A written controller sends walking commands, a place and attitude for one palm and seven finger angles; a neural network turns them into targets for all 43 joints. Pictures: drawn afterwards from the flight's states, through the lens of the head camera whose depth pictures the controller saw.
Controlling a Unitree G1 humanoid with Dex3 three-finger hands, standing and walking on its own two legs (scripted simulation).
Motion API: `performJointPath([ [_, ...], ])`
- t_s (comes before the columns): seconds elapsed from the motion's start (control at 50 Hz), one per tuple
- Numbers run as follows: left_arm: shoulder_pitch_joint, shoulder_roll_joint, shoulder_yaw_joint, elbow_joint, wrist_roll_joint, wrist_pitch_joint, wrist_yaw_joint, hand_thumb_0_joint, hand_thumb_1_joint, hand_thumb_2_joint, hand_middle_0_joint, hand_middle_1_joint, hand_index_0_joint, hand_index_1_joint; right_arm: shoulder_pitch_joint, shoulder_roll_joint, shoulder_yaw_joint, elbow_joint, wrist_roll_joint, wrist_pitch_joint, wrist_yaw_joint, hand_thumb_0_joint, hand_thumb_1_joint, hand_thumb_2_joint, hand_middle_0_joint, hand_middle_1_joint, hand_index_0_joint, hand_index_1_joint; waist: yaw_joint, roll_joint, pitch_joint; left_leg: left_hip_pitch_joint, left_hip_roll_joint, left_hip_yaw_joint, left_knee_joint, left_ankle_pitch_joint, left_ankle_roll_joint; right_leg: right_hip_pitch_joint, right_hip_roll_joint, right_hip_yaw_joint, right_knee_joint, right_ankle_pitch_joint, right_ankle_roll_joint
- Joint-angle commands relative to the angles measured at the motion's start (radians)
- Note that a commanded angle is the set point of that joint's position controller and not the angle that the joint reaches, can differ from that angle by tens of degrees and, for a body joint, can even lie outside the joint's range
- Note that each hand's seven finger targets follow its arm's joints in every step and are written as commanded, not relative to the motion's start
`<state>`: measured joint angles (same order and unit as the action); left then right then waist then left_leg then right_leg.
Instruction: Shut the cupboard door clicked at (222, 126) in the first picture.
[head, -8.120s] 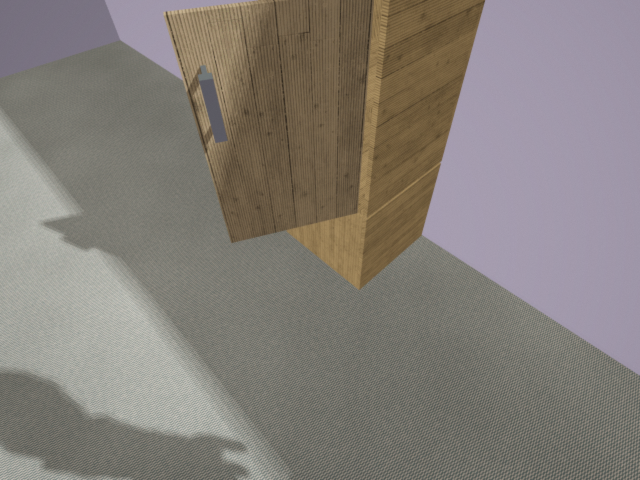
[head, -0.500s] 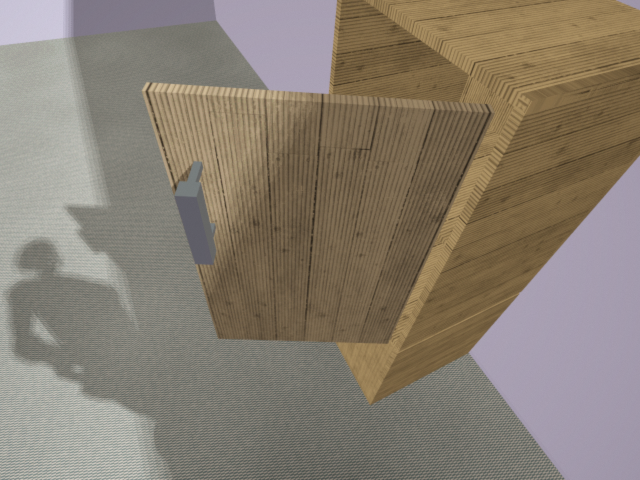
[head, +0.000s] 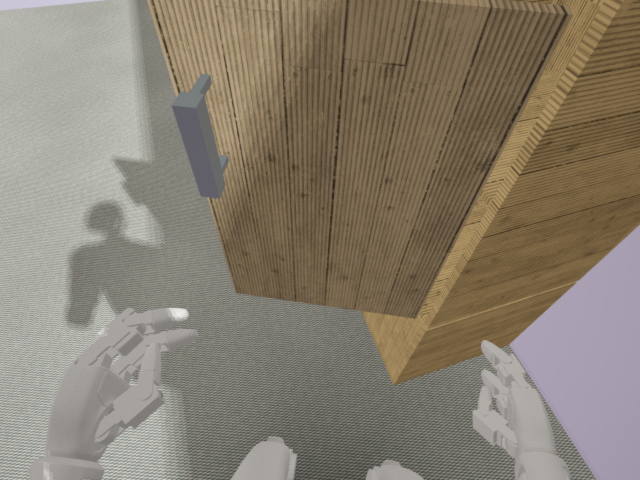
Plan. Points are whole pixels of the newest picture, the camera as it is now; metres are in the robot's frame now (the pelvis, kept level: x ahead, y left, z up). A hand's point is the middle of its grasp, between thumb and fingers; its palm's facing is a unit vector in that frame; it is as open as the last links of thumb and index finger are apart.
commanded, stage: raise the hand and make a fist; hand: left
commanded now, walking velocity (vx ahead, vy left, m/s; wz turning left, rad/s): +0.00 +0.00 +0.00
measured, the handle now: (208, 138) +0.45 +0.20 +0.17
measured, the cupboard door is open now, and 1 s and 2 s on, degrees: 63 63 63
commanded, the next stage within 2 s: bring the fist close to the handle in 1.34 s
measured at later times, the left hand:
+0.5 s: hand (139, 336) +0.22 +0.21 +0.12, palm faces -0.02 -1.00 -0.04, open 3.3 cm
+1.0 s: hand (112, 268) +0.26 +0.23 +0.18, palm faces +0.01 -1.00 -0.08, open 3.1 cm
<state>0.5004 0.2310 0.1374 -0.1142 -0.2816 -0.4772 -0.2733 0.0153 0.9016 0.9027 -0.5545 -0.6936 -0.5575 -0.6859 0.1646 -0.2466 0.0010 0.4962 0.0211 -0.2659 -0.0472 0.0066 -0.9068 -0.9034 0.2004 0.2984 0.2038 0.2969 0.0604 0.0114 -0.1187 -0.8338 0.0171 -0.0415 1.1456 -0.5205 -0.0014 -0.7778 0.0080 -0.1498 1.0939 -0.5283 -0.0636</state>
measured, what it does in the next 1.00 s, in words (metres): rises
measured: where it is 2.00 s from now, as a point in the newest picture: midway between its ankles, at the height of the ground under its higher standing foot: outside the picture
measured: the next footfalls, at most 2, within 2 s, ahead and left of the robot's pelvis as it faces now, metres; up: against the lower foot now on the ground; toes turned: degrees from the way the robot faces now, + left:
none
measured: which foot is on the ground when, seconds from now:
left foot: down 0.00-1.00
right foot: down 0.00-1.00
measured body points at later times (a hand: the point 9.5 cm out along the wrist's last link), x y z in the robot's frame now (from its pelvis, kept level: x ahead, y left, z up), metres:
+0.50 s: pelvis +0.02 +0.03 +0.04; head +0.05 +0.04 +0.49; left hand +0.22 +0.26 +0.12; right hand +0.18 -0.22 -0.03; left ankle +0.03 +0.12 -0.66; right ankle +0.01 -0.08 -0.66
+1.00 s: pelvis +0.03 +0.04 +0.06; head +0.02 +0.03 +0.51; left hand +0.26 +0.28 +0.18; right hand +0.20 -0.18 +0.00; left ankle +0.03 +0.12 -0.66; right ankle +0.01 -0.08 -0.66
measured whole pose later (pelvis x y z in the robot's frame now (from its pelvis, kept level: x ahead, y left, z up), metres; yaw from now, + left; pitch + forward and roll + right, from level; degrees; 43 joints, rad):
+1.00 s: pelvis +0.03 +0.04 +0.06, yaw -1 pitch +2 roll -2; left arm 0.29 0.28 0.19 -0.19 -0.27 -0.06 -0.21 0.01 0.90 0.90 -1.29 -1.50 -1.30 -1.49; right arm 0.27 -0.24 0.07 0.58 0.05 -0.26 -0.06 0.01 -0.90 -0.90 0.20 0.30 0.21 0.30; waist 0.04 0.04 -0.06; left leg -0.38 -0.02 0.03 0.71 -0.38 0.05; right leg -0.34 -0.01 -0.08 0.66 -0.36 0.00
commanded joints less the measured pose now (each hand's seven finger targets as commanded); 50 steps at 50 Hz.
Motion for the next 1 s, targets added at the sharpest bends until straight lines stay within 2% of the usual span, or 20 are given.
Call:
performJointPath([
  [0.0,-0.021,0.139,0.082,-0.161,-0.03,0.087,-0.06,0.0,0.9,0.9,-0.732,-0.88,-0.732,-0.88,0.026,-0.107,-0.052,-0.136,0.024,-0.017,-0.025,0.0,-0.9,-0.9,0.2,0.3,0.2,0.3,-0.057,-0.015,-0.2,0.11,-0.027,0.011,-0.169,0.246,0.031,0.232,-0.037,0.25,-0.309,0.238,0.078],
  [0.04,-0.006,0.154,0.137,-0.17,-0.045,0.148,-0.046,0.0,0.9,0.9,-0.768,-0.92,-0.768,-0.92,0.018,-0.095,-0.05,-0.15,0.026,0.005,-0.029,0.0,-0.9,-0.9,0.2,0.3,0.2,0.3,-0.036,-0.059,-0.218,0.119,-0.031,0.013,-0.198,0.27,0.026,0.305,-0.052,0.254,-0.326,0.3,0.094],
  [0.06,0.01,0.171,0.177,-0.155,-0.05,0.167,-0.032,0.0,0.9,0.9,-0.787,-0.94,-0.787,-0.94,0.004,-0.087,-0.047,-0.15,0.024,0.016,-0.032,0.0,-0.9,-0.9,0.2,0.3,0.2,0.3,-0.015,-0.059,-0.211,0.123,-0.031,0.01,-0.209,0.288,0.024,0.327,-0.049,0.248,-0.318,0.34,0.093],
  [0.14,-0.012,0.125,0.154,-0.228,-0.062,0.125,0.012,0.0,0.9,0.9,-0.86,-1.02,-0.86,-1.02,0.015,-0.077,-0.04,-0.146,0.016,0.009,-0.028,0.0,-0.9,-0.9,0.2,0.3,0.2,0.3,-0.028,-0.048,-0.177,0.185,-0.027,0.005,-0.269,0.319,0.019,0.313,-0.039,0.192,-0.313,0.407,0.086],
  [0.16,-0.02,0.136,0.153,-0.234,-0.059,0.109,0.016,0.0,0.9,0.9,-0.878,-1.04,-0.878,-1.04,0.016,-0.083,-0.037,-0.142,0.012,0.005,-0.027,0.0,-0.9,-0.9,0.2,0.3,0.2,0.3,-0.023,-0.039,-0.174,0.194,-0.026,0.0,-0.275,0.337,0.02,0.319,-0.031,0.181,-0.302,0.423,0.077],
  [0.24,-0.015,0.099,0.09,-0.22,-0.052,0.068,0.006,0.0,0.9,0.9,-0.952,-1.12,-0.952,-1.12,0.036,-0.101,-0.039,-0.131,0.016,-0.021,-0.019,0.0,-0.9,-0.9,0.2,0.3,0.2,0.3,-0.05,-0.023,-0.141,0.233,-0.025,0.005,-0.308,0.305,0.023,0.252,-0.013,0.14,-0.315,0.322,0.063],
  [0.26,-0.032,0.113,0.088,-0.22,-0.048,0.072,0.005,0.0,0.9,0.9,-0.97,-1.14,-0.97,-1.14,0.032,-0.108,-0.038,-0.13,0.016,-0.023,-0.02,0.0,-0.9,-0.9,0.2,0.3,0.2,0.3,-0.051,-0.028,-0.12,0.234,-0.024,0.002,-0.31,0.297,0.026,0.25,-0.011,0.146,-0.324,0.296,0.059],
  [0.3,-0.041,0.11,0.074,-0.252,-0.043,0.075,0.006,0.0,0.9,0.9,-1.007,-1.18,-1.007,-1.18,0.037,-0.112,-0.039,-0.134,0.02,-0.033,-0.02,0.0,-0.9,-0.9,0.2,0.3,0.2,0.3,-0.048,0.015,-0.135,0.265,-0.025,0.004,-0.337,0.28,0.027,0.246,-0.007,0.127,-0.331,0.249,0.049],
  [0.34,-0.055,0.123,0.082,-0.269,-0.037,0.086,0.024,0.0,0.9,0.9,-1.043,-1.22,-1.043,-1.22,0.038,-0.116,-0.037,-0.136,0.023,-0.039,-0.023,0.0,-0.9,-0.9,0.2,0.3,0.2,0.3,-0.049,0.014,-0.132,0.286,-0.022,-0.002,-0.363,0.255,0.028,0.239,-0.001,0.111,-0.339,0.211,0.046],
  [0.36,-0.071,0.143,0.1,-0.272,-0.034,0.094,0.036,0.0,0.9,0.9,-1.062,-1.24,-1.062,-1.24,0.032,-0.117,-0.035,-0.13,0.022,-0.038,-0.024,0.0,-0.9,-0.9,0.2,0.3,0.2,0.3,-0.047,0.011,-0.116,0.29,-0.018,-0.007,-0.373,0.254,0.027,0.25,0.001,0.11,-0.344,0.209,0.044],
  [0.38,-0.072,0.137,0.096,-0.305,-0.032,0.096,0.046,0.0,0.9,0.9,-1.08,-1.26,-1.08,-1.26,0.031,-0.114,-0.034,-0.134,0.023,-0.042,-0.024,0.0,-0.9,-0.9,0.2,0.3,0.2,0.3,-0.041,0.048,-0.139,0.314,-0.02,-0.004,-0.384,0.264,0.028,0.262,0.0,0.105,-0.344,0.223,0.042],
  [0.44,-0.081,0.127,0.086,-0.337,-0.016,0.111,0.079,0.0,0.9,0.9,-1.135,-1.32,-1.135,-1.32,0.036,-0.112,-0.028,-0.132,0.023,-0.046,-0.02,0.0,-0.9,-0.9,0.2,0.3,0.2,0.3,-0.041,0.076,-0.142,0.367,-0.009,-0.016,-0.416,0.308,0.019,0.27,0.007,0.072,-0.334,0.267,0.038],
  [0.46,-0.085,0.138,0.092,-0.327,-0.01,0.124,0.087,0.0,0.9,0.9,-1.153,-1.34,-1.153,-1.34,0.036,-0.114,-0.026,-0.128,0.02,-0.043,-0.019,0.0,-0.9,-0.9,0.2,0.3,0.2,0.3,-0.045,0.056,-0.129,0.371,-0.005,-0.022,-0.423,0.322,0.02,0.28,0.009,0.07,-0.338,0.281,0.038],
  [0.62,-0.16,0.128,0.071,-0.321,0.007,0.236,0.09,0.0,0.9,0.9,-1.3,-1.5,-1.3,-1.5,0.033,-0.116,-0.008,-0.128,0.028,-0.039,-0.015,0.0,-0.9,-0.9,0.2,0.3,0.2,0.3,-0.05,0.058,-0.067,0.437,0.01,-0.035,-0.494,0.342,0.006,0.313,0.012,0.054,-0.394,0.299,0.041],
  [0.74,-0.251,0.149,0.096,-0.34,0.005,0.282,0.089,0.0,0.9,0.9,-1.3,-1.5,-1.3,-1.5,0.023,-0.112,0.005,-0.111,0.027,-0.047,-0.019,0.0,-0.9,-0.9,0.2,0.3,0.2,0.3,-0.045,0.068,-0.073,0.497,0.009,-0.036,-0.532,0.366,0.0,0.359,0.011,0.055,-0.436,0.322,0.041],
  [0.76,-0.261,0.163,0.109,-0.326,0.005,0.292,0.088,0.0,0.9,0.9,-1.3,-1.5,-1.3,-1.5,0.022,-0.115,0.007,-0.104,0.026,-0.045,-0.021,0.0,-0.9,-0.9,0.2,0.3,0.2,0.3,-0.046,0.04,-0.057,0.494,0.01,-0.036,-0.538,0.37,0.003,0.374,0.012,0.056,-0.446,0.328,0.04],
  [0.84,-0.309,0.168,0.119,-0.32,-0.004,0.323,0.073,0.0,0.9,0.9,-1.3,-1.5,-1.3,-1.5,0.01,-0.113,0.01,-0.089,0.03,-0.051,-0.024,0.0,-0.9,-0.9,0.2,0.3,0.2,0.3,-0.037,0.072,-0.074,0.531,0.005,-0.029,-0.558,0.398,0.0,0.406,0.008,0.058,-0.472,0.356,0.04],
  [0.86,-0.313,0.176,0.128,-0.305,-0.004,0.334,0.07,0.0,0.9,0.9,-1.3,-1.5,-1.3,-1.5,0.009,-0.116,0.01,-0.084,0.03,-0.051,-0.026,0.0,-0.9,-0.9,0.2,0.3,0.2,0.3,-0.037,0.048,-0.063,0.531,0.004,-0.024,-0.562,0.401,0.004,0.426,0.008,0.061,-0.483,0.365,0.039],
  [0.92,-0.364,0.179,0.129,-0.307,-0.009,0.358,0.061,0.0,0.9,0.9,-1.3,-1.5,-1.3,-1.5,-0.001,-0.114,0.012,-0.076,0.034,-0.053,-0.03,0.0,-0.9,-0.9,0.2,0.3,0.2,0.3,-0.032,0.064,-0.069,0.556,0.001,-0.021,-0.58,0.418,0.004,0.443,0.006,0.061,-0.5,0.381,0.04],
  [0.98,-0.32,0.145,0.117,-0.264,-0.016,0.377,0.05,0.0,0.9,0.9,-1.3,-1.5,-1.3,-1.5,-0.009,-0.112,0.01,-0.074,0.036,-0.056,-0.029,0.0,-0.9,-0.9,0.2,0.3,0.2,0.3,-0.029,0.02,-0.045,0.553,-0.006,-0.007,-0.587,0.41,0.01,0.46,0.004,0.066,-0.523,0.391,0.042],
])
